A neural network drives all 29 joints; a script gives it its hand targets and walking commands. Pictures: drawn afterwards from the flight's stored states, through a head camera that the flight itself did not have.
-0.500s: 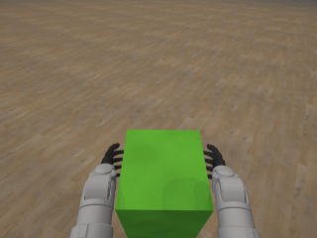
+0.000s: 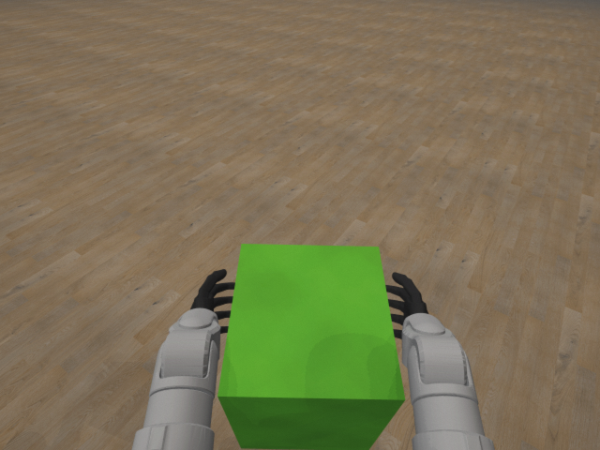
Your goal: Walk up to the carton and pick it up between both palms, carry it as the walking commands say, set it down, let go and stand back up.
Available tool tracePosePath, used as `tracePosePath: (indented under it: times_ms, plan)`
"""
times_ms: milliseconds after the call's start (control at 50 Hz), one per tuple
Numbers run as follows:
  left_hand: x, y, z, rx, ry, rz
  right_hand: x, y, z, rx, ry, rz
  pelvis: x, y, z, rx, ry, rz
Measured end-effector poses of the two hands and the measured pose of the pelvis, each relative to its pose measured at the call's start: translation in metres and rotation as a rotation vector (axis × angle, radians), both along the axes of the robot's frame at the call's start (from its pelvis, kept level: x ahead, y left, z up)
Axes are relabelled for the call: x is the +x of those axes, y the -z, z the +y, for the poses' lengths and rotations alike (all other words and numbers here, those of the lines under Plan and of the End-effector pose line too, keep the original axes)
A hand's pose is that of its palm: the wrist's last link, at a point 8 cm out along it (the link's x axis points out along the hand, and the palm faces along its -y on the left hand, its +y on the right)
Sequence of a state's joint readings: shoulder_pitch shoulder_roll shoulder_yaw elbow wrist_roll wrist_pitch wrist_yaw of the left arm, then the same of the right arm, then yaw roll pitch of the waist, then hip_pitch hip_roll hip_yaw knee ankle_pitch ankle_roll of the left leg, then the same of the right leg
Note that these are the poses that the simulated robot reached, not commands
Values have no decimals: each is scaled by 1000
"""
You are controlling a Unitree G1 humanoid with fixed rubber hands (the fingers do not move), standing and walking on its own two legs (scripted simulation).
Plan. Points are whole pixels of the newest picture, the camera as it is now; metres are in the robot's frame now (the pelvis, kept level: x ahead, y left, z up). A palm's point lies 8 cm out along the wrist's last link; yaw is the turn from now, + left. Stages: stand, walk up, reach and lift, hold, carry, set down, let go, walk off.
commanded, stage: hold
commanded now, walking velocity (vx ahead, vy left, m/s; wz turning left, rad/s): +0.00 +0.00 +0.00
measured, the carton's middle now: (307, 351) +0.29 +0.00 -0.03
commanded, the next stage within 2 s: carry in 0.32 s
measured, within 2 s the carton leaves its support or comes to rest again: neither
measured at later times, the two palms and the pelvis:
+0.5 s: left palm (222, 316) +0.30 +0.12 +0.05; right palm (431, 316) +0.30 -0.17 +0.06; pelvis +0.00 -0.03 -0.02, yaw -2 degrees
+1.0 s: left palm (309, 352) +0.23 +0.00 +0.08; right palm (557, 368) +0.22 -0.29 +0.08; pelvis -0.01 -0.14 -0.01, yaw -3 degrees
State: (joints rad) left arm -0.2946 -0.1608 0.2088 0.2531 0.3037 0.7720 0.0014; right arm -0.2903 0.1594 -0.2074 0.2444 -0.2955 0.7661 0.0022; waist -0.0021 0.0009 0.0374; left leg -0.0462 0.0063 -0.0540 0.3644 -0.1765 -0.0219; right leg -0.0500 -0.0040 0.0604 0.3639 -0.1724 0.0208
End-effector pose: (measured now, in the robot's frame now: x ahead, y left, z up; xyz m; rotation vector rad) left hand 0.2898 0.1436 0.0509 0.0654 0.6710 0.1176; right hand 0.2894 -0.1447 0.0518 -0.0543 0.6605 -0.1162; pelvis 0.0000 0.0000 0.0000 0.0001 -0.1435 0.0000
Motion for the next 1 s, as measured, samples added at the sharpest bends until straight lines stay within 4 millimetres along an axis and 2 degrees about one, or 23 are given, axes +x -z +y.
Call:
tracePosePath:
  times_ms: [300,420,520,620,680,760,800,860,940,1000]
  plan:
    - [-1,2,-1,6,2,3,-1,2,-1,-1,-2,4,0,0,-1,0,0,3]
    - [5,3,-7,-37,-31,-30,7,0,-7,-6,-3,-28,0,10,-10,8,15,119]
    - [7,-4,-31,-55,-40,-80,9,-7,-31,25,20,-77,0,17,-33,-7,47,176]
    - [4,-13,-66,-58,-16,-102,-4,-11,-66,71,74,-99,0,22,-57,-9,25,218]
    - [-4,-17,-78,-72,-10,-86,-15,-16,-79,82,97,-85,-1,20,-66,13,11,238]
    - [-18,-18,-85,-96,-20,-85,-30,-22,-86,71,102,-84,-1,24,-75,9,14,256]
    - [-26,-14,-87,-114,-35,-77,-36,-21,-88,56,92,-75,-2,28,-81,10,15,261]
    - [-43,-11,-97,-114,-51,-26,-50,-18,-98,63,89,-23,-3,23,-94,0,33,256]
    - [-57,-19,-119,-109,-51,-6,-66,-22,-120,79,100,-2,-6,15,-115,-20,43,245]
    - [-60,-29,-143,-99,-42,-32,-73,-27,-144,94,110,-28,-9,14,-137,-30,49,245]
